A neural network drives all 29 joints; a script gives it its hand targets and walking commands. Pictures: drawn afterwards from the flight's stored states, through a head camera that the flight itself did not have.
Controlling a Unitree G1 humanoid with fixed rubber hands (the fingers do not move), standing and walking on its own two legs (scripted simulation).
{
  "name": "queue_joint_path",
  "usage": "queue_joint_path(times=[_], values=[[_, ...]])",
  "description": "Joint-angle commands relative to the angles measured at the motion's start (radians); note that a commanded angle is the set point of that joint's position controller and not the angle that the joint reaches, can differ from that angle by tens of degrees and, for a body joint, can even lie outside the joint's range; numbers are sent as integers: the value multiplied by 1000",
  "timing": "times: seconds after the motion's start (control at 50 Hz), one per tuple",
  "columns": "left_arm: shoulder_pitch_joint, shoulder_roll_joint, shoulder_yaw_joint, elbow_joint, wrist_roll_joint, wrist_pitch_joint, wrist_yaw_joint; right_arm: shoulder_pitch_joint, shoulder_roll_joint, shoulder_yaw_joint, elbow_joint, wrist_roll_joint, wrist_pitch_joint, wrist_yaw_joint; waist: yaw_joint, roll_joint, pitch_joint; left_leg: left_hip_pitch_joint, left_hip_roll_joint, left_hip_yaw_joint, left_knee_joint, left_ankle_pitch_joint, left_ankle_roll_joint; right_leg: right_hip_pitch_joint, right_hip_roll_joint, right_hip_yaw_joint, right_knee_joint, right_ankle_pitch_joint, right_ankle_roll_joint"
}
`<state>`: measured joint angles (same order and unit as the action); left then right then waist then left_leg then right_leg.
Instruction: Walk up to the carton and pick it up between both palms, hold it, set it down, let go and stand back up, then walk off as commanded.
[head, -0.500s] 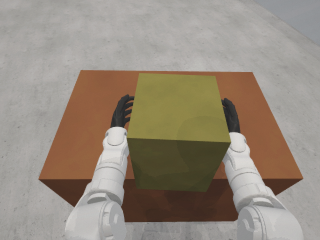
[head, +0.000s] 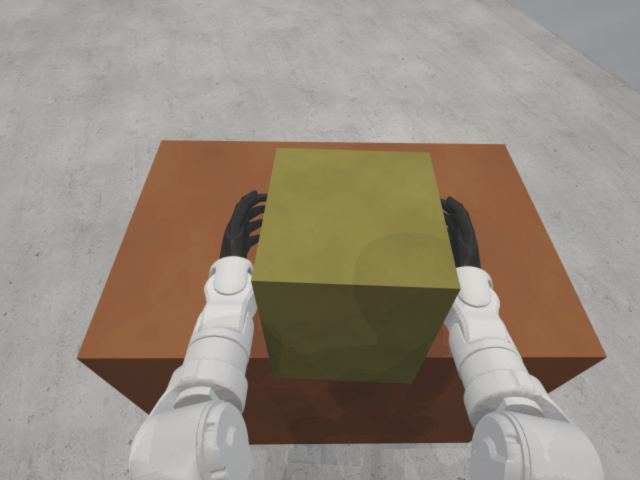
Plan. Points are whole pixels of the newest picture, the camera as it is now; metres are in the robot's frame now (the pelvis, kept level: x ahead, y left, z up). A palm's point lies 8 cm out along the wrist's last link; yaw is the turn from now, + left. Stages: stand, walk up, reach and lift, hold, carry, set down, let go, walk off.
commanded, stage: set down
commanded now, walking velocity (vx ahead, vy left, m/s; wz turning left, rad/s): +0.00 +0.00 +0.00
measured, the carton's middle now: (347, 271) +0.39 -0.02 +0.02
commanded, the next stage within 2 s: none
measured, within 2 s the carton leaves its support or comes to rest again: rests again in 0.74 s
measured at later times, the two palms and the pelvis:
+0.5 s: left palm (231, 270) +0.39 +0.14 +0.02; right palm (455, 274) +0.38 -0.16 +0.03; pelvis +0.00 +0.00 +0.00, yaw +0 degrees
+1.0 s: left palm (186, 313) +0.33 +0.19 +0.02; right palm (472, 307) +0.34 -0.18 +0.02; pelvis -0.03 +0.01 +0.00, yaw +0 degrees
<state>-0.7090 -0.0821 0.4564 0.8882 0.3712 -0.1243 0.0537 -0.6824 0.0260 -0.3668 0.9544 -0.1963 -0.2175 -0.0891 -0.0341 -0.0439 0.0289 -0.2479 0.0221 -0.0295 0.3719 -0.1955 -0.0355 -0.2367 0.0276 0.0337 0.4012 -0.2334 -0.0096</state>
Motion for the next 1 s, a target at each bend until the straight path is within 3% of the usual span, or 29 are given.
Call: queue_joint_path(times=[0.0, 0.06, 0.14, 0.2, 0.22, 0.28, 0.4, 0.48, 0.56, 0.58, 0.64, 0.66, 0.74, 0.84, 0.92, 0.96, 0.98], values=[[-359, -402, -135, 4, 49, -46, -117, -364, 512, 147, -34, -183, -51, 163, 60, 4, -466, 21, -24, 150, -69, 224, 31, 227, -28, -62, -25, 553, 71], [-364, -354, -116, 10, 50, -49, -107, -356, 462, 123, -21, -184, -49, 158, 60, 6, -460, 24, -25, 153, -68, 229, 32, 223, -26, -61, -31, 534, 70], [-370, -173, -84, 14, 16, -56, -66, -359, 263, 85, -6, -142, -50, 126, 63, 15, -475, 28, -24, 155, -60, 242, 29, 206, -22, -54, -28, 517, 67], [-319, 153, -63, 24, -69, -65, 17, -332, -119, 104, 29, 0, -60, 54, 82, 27, -486, 17, -18, 159, -37, 276, 20, 193, -16, -39, -15, 555, 65], [-338, 193, -80, 34, -103, -62, 40, -370, -166, 139, 49, 60, -54, 35, 90, 39, -481, -2, -16, 160, -23, 275, 15, 171, -11, -34, -13, 555, 62], [-386, 201, -148, 44, -178, -67, 74, -413, -169, 233, 108, 187, -41, 4, 97, 58, -504, -41, -10, 148, 17, 288, 3, 140, 2, -13, -5, 549, 54], [-486, 228, -253, 64, -305, -136, 119, -527, -195, 299, 74, 275, -52, -13, 120, 82, -714, -73, -2, 132, 106, 341, -16, 53, 11, -3, 49, 564, 34], [-415, 260, -261, 79, -314, -149, 118, -488, -257, 354, 60, 321, -58, -16, 132, 57, -748, -34, 4, 115, 143, 472, -26, 72, 22, -9, 70, 672, 37], [-259, 247, -245, 65, -283, -115, 86, -368, -286, 404, 94, 371, -82, -23, 118, 26, -616, -14, 0, 90, 120, 543, -32, 147, 31, -18, 63, 773, 57], [-126, 221, -241, -13, -271, -102, 74, -246, -284, 438, 68, 397, -100, -25, 113, 22, -603, 30, -4, 77, 116, 636, -34, 228, 38, -21, 64, 889, 63], [-138, 245, -233, -6, -268, -85, 53, -234, -306, 431, 100, 408, -111, -30, 96, 27, -528, -51, -29, 74, 69, 548, -28, 272, 16, -13, 67, 896, 77], [-54, 230, -251, -63, -269, -76, 45, -164, -320, 438, 80, 417, -117, -30, 73, 25, -541, -1, -22, 57, 69, 593, -29, 301, 26, -21, 64, 944, 77], [-10, 246, -285, -196, -296, -64, 36, -115, -368, 418, 40, 434, -119, -16, 41, 58, -567, 116, -9, 36, 70, 610, -40, 234, 47, -44, 23, 800, 57], [-74, 305, -313, -287, -385, -87, 57, -208, -388, 408, -116, 453, -101, 14, 65, 50, -670, 126, -15, 59, 84, 482, -26, 140, 49, -35, 1, 540, 38], [-338, 362, -383, -153, -493, -133, 90, -426, -380, 369, -140, 437, -43, 39, 82, 33, -643, -31, -19, 96, 66, 158, 2, -13, 29, -18, 5, 176, 29], [-248, 340, -419, -134, -515, -138, 98, -330, -365, 383, -145, 443, -28, 45, 84, 16, -616, -25, -18, 94, 60, 105, 9, -29, 25, -15, -6, 110, 23], [-281, 344, -424, -84, -520, -136, 97, -355, -365, 380, -104, 440, -15, 46, 85, 17, -582, -33, -21, 97, 56, 62, 9, -66, 21, -11, -15, 49, 21]])
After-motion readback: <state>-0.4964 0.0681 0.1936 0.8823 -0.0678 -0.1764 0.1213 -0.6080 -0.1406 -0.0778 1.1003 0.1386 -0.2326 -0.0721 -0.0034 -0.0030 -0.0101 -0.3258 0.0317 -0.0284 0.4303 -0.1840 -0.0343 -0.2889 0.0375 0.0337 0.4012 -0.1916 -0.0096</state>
